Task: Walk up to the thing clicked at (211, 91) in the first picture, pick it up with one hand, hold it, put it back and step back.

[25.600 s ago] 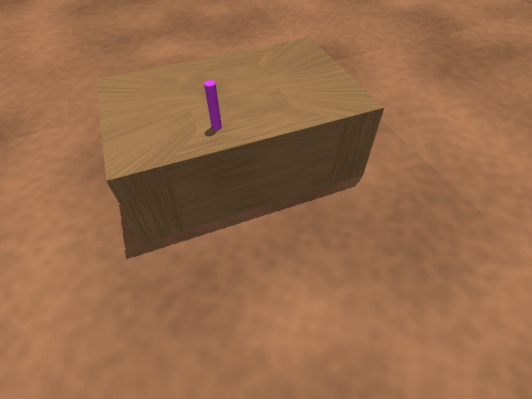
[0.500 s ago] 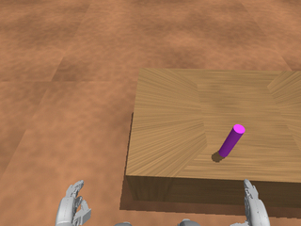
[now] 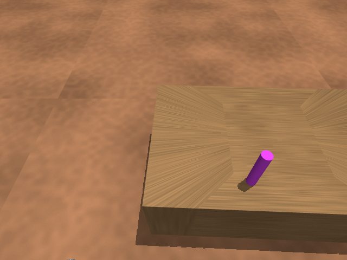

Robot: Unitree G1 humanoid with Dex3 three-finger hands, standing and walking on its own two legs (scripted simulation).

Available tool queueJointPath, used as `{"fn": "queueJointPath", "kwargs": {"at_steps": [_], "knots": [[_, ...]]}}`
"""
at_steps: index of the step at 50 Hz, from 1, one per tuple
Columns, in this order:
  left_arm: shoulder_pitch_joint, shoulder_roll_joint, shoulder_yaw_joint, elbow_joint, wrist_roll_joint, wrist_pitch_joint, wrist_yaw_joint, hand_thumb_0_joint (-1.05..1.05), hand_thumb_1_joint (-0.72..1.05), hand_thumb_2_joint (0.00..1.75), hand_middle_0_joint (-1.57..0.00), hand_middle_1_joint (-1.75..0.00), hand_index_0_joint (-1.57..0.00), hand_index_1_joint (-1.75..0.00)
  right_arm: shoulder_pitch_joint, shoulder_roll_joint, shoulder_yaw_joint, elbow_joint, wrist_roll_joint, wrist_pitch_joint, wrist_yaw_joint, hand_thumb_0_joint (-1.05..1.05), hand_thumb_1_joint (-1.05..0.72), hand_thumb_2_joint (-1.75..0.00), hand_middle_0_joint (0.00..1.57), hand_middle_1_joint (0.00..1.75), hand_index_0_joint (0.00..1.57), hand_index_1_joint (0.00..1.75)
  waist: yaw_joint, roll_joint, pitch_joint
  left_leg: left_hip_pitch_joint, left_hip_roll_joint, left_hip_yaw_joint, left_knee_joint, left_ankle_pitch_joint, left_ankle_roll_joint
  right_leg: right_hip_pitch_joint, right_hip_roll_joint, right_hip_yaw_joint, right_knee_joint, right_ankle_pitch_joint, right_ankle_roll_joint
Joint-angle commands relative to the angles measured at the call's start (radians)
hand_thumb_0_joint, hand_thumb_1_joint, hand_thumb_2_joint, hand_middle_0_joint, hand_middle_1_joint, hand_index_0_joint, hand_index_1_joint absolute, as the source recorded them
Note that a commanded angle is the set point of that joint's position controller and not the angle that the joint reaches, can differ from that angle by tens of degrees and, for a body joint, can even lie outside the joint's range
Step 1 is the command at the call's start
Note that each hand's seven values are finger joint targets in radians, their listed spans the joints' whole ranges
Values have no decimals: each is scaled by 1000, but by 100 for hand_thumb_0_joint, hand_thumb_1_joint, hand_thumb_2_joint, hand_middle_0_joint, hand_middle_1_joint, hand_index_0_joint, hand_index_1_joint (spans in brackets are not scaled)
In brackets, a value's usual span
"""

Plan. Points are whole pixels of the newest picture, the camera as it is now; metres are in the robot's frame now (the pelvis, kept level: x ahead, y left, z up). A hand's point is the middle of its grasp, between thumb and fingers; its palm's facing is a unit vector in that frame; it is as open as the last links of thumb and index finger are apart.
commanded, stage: stand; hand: right
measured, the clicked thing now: (258, 169) +0.46 -0.29 -0.24
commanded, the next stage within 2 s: none
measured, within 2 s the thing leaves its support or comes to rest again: neither
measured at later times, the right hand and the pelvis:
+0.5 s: hand out of the picture +0.05 -0.24 -0.13, palm faces -0.01 +0.94 -0.35, open 7.4 cm; pelvis -0.01 +0.01 +0.02, yaw +0 degrees
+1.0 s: hand out of the picture +0.07 -0.24 -0.13, palm faces -0.01 +0.94 -0.35, open 7.4 cm; pelvis +0.00 +0.01 +0.03, yaw +0 degrees
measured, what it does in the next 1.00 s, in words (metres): stands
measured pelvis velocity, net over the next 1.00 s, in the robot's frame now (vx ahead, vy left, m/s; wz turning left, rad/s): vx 0.00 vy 0.01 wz -0.01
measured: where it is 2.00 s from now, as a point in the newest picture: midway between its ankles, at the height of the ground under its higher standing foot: outside the picture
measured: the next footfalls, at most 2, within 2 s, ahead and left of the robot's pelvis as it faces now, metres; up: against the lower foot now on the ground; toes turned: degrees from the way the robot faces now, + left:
none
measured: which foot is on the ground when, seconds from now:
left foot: down 0.00-1.00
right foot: down 0.00-1.00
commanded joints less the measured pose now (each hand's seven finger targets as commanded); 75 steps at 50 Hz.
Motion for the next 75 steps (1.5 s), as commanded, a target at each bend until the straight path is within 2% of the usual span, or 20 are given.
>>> {"fn": "queueJointPath", "kwargs": {"at_steps": [1, 2, 4, 5, 11, 13, 17, 19, 22, 26, 33, 37, 45, 50, 58, 61, 64, 70, 72, 75], "knots": [[-66, 189, 39, -29, -9, -31, 15, 0, 90, 90, -20, -30, -20, -30, -29, -178, -37, -7, 7, -31, -12, 0, -90, -90, 20, 30, 20, 30, -9, -41, -89, 83, 52, -71, -141, 274, 57, 83, -100, 146, -229, 273, -54], [-79, 191, 39, -17, -13, -28, 16, 0, 90, 90, -20, -30, -20, -30, -22, -182, -34, 12, 7, -31, -13, 0, -90, -90, 20, 30, 20, 30, -17, -32, -77, 91, 59, -78, -175, 279, 57, 90, -96, 144, -236, 259, -51], [-82, 185, 35, 8, -17, -23, 16, 0, 90, 90, -20, -30, -20, -30, -40, -188, -28, 45, 5, -29, -13, 0, -90, -90, 20, 30, 20, 30, -6, -5, -55, 68, 71, -90, -226, 266, 55, 132, -85, 123, -250, 230, -41], [-75, 180, 33, 20, -18, -22, 15, 0, 90, 90, -20, -30, -20, -30, -54, -197, -28, 56, 5, -30, -14, 0, -90, -90, 20, 30, 20, 30, 1, 8, -65, 84, 79, -91, -233, 298, 55, 153, -85, 119, -252, 257, -39], [-90, 178, 24, 80, -19, -23, 11, 0, 90, 90, -20, -30, -20, -30, -81, -198, -19, 126, 10, -30, -12, 0, -90, -90, 20, 30, 20, 30, 4, 26, -27, 92, 80, -90, -309, 270, 42, 193, -87, 112, -323, 217, -28], [-99, 181, 25, 96, -19, -21, 10, 0, 90, 90, -20, -30, -20, -30, -87, -196, -17, 144, 7, -29, -12, 0, -90, -90, 20, 30, 20, 30, 6, 38, -16, 80, 81, -90, -337, 224, 40, 207, -86, 109, -332, 200, -22], [-107, 178, 20, 120, -17, -24, 9, 0, 90, 90, -20, -30, -20, -30, -107, -195, -15, 166, 11, -27, -8, 0, -90, -90, 20, 30, 20, 30, 6, 14, -15, 111, 83, -90, -351, 234, 42, 200, -90, 104, -363, 198, -18], [-120, 184, 22, 130, -17, -22, 8, 0, 90, 90, -20, -30, -20, -30, -105, -196, -17, 178, 9, -24, -7, 0, -90, -90, 20, 30, 20, 30, 4, 4, 1, 89, 78, -89, -373, 171, 39, 200, -86, 104, -373, 151, -15], [-118, 179, 18, 144, -18, -23, 6, 0, 90, 90, -20, -30, -20, -30, -120, -197, -17, 185, 10, -23, -5, 0, -90, -90, 20, 30, 20, 30, 5, 0, -6, 115, 84, -88, -377, 197, 43, 198, -90, 106, -383, 170, -15], [-130, 188, 18, 153, -18, -21, 6, 0, 90, 90, -20, -30, -20, -30, -121, -201, -17, 197, 10, -20, -2, 0, -90, -90, 20, 30, 20, 30, 2, 3, 16, 97, 79, -87, -393, 144, 40, 184, -89, 108, -395, 132, -11], [-118, 186, 10, 162, -20, -25, 7, 0, 90, 90, -20, -30, -20, -30, -134, -204, -15, 206, 13, -19, 2, 0, -90, -90, 20, 30, 20, 30, 3, 5, -8, 129, 83, -82, -386, 191, 42, 187, -97, 113, -401, 170, -9], [-122, 193, 10, 167, -22, -27, 8, 0, 90, 90, -20, -30, -20, -30, -135, -204, -14, 211, 18, -22, 0, 0, -90, -90, 20, 30, 20, 30, 0, 3, -50, 166, 94, -81, -383, 284, 42, 223, -105, 111, -386, 276, -13], [-113, 193, 7, 171, -24, -26, 10, 0, 90, 90, -20, -30, -20, -30, -135, -210, -11, 218, 20, -21, -1, 0, -90, -90, 20, 30, 20, 30, 1, 2, -51, 178, 98, -71, -380, 352, 42, 238, -112, 105, -381, 344, -9], [-122, 196, 10, 174, -23, -25, 10, 0, 90, 90, -20, -30, -20, -30, -141, -210, -10, 218, 20, -15, 1, 0, -90, -90, 20, 30, 20, 30, 0, -4, -11, 148, 90, -72, -402, 248, 40, 218, -104, 101, -408, 244, -2], [-125, 196, 11, 163, -25, -28, 8, 0, 90, 90, -20, -30, -20, -30, -152, -215, -10, 208, 22, -22, 2, 0, -90, -90, 20, 30, 20, 30, 1, 13, -61, 188, 103, -72, -389, 386, 39, 258, -114, 96, -384, 371, -6], [-132, 201, 13, 161, -25, -26, 9, 0, 90, 90, -20, -30, -20, -30, -151, -223, -14, 208, 22, -22, 1, 0, -90, -90, 20, 30, 20, 30, 0, 10, -61, 187, 103, -71, -392, 364, 41, 252, -113, 94, -391, 349, -4], [-132, 197, 11, 157, -24, -26, 8, 0, 90, 90, -20, -30, -20, -30, -157, -223, -14, 203, 22, -23, 1, 0, -90, -90, 20, 30, 20, 30, -2, 5, -72, 209, 107, -71, -386, 411, 39, 249, -115, 90, -383, 384, -7], [-140, 203, 12, 159, -27, -24, 7, 0, 90, 90, -20, -30, -20, -30, -151, -219, -12, 211, 21, -19, 3, 0, -90, -90, 20, 30, 20, 30, -6, 4, -26, 169, 95, -69, -408, 304, 35, 235, -111, 96, -404, 298, -3], [-134, 202, 11, 157, -24, -24, 7, 0, 90, 90, -20, -30, -20, -30, -162, -227, -15, 208, 22, -19, 4, 0, -90, -90, 20, 30, 20, 30, 1, 4, -41, 188, 104, -75, -403, 333, 38, 235, -113, 94, -399, 316, -7], [-134, 206, 13, 153, -27, -25, 7, 0, 90, 90, -20, -30, -20, -30, -149, -224, -15, 205, 22, -20, 5, 0, -90, -90, 20, 30, 20, 30, -4, 8, -52, 175, 99, -69, -411, 320, 38, 251, -114, 95, -398, 310, -9]]}}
